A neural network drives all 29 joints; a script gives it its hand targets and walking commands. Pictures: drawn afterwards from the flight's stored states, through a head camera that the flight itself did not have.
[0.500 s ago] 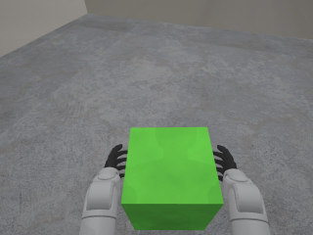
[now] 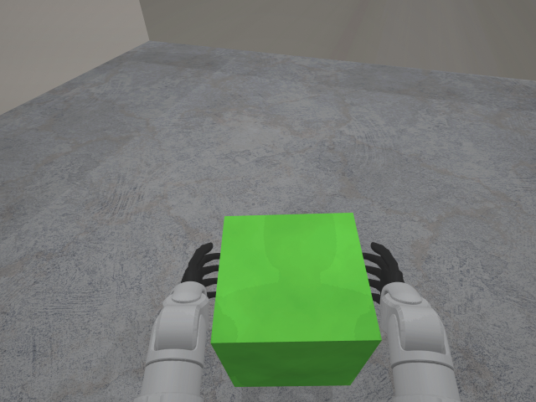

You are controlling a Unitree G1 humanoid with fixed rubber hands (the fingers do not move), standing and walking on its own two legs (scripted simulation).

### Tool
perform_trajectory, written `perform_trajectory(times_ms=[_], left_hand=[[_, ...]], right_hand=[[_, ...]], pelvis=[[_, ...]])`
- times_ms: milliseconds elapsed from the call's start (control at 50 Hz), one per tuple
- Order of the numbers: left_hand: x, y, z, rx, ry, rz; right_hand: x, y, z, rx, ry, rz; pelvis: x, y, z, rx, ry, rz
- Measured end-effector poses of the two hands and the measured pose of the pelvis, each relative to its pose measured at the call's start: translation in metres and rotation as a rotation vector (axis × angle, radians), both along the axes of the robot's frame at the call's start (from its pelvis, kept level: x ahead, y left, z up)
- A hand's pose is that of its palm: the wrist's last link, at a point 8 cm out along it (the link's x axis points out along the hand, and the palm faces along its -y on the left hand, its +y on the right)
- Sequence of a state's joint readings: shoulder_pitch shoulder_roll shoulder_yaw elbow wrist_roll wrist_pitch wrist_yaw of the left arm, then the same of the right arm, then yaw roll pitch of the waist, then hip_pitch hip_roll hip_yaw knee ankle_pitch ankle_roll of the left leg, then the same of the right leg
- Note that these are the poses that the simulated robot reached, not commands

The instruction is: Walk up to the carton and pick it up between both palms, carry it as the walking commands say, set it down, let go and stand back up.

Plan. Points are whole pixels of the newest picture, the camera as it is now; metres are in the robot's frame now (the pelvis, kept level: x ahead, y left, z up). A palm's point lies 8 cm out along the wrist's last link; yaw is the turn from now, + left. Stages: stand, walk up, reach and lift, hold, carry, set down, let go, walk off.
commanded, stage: hold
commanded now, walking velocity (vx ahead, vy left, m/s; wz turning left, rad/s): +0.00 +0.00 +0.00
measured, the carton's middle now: (290, 304) +0.30 -0.02 -0.03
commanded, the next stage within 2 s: set down in 0.30 s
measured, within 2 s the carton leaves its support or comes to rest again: neither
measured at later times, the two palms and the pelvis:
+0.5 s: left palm (186, 288) +0.30 +0.15 +0.03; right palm (375, 281) +0.30 -0.15 +0.04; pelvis +0.00 +0.00 +0.00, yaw +0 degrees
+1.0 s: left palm (197, 304) +0.31 +0.14 -0.04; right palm (365, 298) +0.31 -0.15 -0.04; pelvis -0.02 -0.01 -0.02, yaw +0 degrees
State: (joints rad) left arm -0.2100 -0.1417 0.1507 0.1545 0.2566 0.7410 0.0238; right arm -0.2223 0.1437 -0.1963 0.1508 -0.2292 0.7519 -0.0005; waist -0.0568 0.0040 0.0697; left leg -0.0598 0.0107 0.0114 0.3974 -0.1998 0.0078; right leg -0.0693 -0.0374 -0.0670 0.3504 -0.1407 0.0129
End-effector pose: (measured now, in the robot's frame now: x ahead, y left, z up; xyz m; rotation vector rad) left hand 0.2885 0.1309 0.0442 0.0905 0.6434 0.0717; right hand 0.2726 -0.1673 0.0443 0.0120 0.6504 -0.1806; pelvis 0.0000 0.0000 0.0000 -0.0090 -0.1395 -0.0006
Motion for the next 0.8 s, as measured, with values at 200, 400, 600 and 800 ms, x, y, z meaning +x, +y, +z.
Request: perform_trajectory(times_ms=[200,400,600,800], left_hand=[[0.005,0.0,0.001,-0.006,0.001,0.001],[0.009,0.009,-0.001,-0.028,0.012,0.036],[0.013,0.014,-0.02,-0.023,0.049,0.067],[0.02,0.009,-0.048,-0.024,0.068,0.066]], right_hand=[[0.005,0.0,0.002,-0.002,0.001,0.0],[0.014,0.01,0.0,-0.03,0.012,0.037],[0.028,0.014,-0.02,-0.02,0.048,0.065],[0.033,0.009,-0.05,-0.012,0.066,0.053]], pelvis=[[0.001,0.0,0.0,0.001,0.013,-0.001],[0.005,0.0,0.0,0.003,0.022,-0.02],[0.004,-0.003,-0.002,0.004,0.05,-0.003],[-0.002,-0.008,-0.008,0.005,0.131,-0.007]])
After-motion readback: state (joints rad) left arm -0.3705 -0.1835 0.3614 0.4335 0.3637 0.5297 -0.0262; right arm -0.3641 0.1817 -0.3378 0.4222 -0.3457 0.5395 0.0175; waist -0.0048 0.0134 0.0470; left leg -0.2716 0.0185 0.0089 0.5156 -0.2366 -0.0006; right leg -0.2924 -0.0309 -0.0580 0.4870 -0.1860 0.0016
